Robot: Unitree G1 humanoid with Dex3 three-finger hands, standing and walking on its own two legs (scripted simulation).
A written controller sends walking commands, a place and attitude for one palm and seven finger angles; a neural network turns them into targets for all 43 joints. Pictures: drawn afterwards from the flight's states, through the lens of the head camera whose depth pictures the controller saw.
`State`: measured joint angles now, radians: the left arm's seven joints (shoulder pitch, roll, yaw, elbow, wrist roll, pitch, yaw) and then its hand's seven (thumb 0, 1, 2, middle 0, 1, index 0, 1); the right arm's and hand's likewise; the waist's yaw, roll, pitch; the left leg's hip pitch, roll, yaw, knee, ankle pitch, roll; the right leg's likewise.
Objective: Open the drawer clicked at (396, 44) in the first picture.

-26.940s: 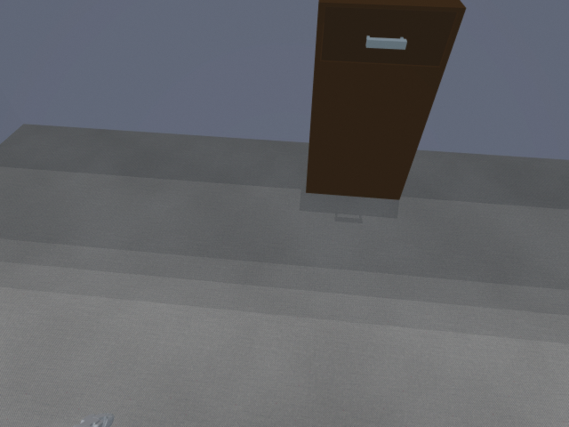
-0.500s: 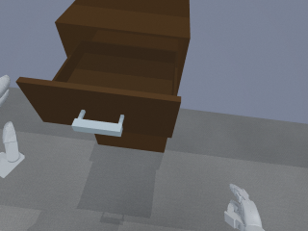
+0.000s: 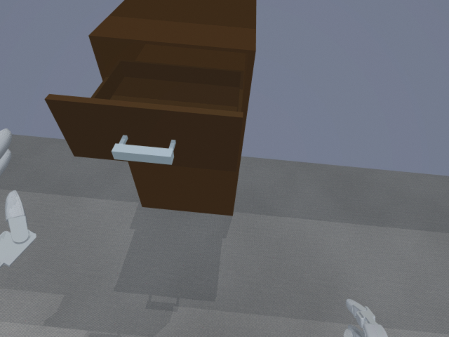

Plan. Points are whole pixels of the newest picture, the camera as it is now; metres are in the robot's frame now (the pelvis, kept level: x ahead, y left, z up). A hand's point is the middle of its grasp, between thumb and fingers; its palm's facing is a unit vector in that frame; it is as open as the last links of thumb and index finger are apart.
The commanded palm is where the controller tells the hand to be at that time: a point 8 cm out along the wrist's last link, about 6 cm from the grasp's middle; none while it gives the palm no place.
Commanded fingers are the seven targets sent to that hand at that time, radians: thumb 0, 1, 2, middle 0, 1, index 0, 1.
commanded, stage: stop stepping back and stand still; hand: left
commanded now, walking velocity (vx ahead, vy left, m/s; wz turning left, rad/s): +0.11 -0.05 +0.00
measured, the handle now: (146, 147) +0.52 +0.19 +0.02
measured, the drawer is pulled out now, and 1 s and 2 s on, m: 0.30 0.30 0.30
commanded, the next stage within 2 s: let the arm hang, fingers relaxed in 0.36 s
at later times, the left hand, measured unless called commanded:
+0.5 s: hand (33, 261) +0.18 +0.23 +0.17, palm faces +0.35 -0.81 -0.47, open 7.4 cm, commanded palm none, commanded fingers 0.00 0.90 0.90 -0.20 -0.30 -0.20 -0.30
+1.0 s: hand out of the picture -0.10 +0.17 -0.16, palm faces +0.05 -0.97 -0.23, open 7.2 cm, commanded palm none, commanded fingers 0.00 0.90 0.90 -0.20 -0.30 -0.20 -0.30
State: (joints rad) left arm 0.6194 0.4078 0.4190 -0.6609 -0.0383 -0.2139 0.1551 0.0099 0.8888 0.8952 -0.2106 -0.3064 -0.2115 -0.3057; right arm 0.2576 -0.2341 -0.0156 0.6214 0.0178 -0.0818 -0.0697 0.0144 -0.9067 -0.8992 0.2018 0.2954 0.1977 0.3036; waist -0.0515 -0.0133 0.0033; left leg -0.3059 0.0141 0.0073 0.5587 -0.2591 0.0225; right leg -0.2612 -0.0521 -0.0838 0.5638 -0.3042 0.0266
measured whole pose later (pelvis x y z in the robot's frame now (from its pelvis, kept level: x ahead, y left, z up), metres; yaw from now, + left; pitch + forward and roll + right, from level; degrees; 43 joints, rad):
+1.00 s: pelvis -0.03 -0.02 +0.01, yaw +1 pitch -2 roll -1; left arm 0.38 0.19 0.02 1.14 0.01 0.02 0.02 -0.01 0.95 0.89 -0.20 -0.30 -0.20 -0.30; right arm 0.32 -0.17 -0.01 1.10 -0.01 0.04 -0.04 0.01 -0.92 -0.90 0.20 0.29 0.19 0.30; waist 0.01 0.02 0.10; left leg -0.22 0.02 0.02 0.44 -0.19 0.00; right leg -0.15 0.00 -0.11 0.41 -0.22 -0.03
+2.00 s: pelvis -0.03 -0.02 +0.01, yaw +0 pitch -2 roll +0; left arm 0.30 0.11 0.02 1.15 0.01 0.00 0.03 0.00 0.91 0.90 -0.20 -0.30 -0.20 -0.30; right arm 0.29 -0.10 -0.02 1.13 -0.01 0.02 -0.04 0.00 -0.91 -0.90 0.20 0.29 0.19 0.30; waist -0.01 0.03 0.07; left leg -0.20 0.03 0.04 0.42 -0.17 -0.01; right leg -0.16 0.01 -0.09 0.41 -0.21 -0.04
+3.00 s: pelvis -0.02 -0.03 +0.01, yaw +0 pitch -2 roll +0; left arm 0.26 0.13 0.02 1.14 0.01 -0.01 0.04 0.00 0.91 0.90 -0.20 -0.30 -0.20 -0.30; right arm 0.26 -0.13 -0.02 1.14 -0.02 0.02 -0.05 0.00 -0.91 -0.90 0.20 0.29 0.19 0.30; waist -0.01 0.03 0.07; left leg -0.18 0.04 0.03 0.40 -0.18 -0.02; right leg -0.13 0.03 -0.09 0.39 -0.22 -0.05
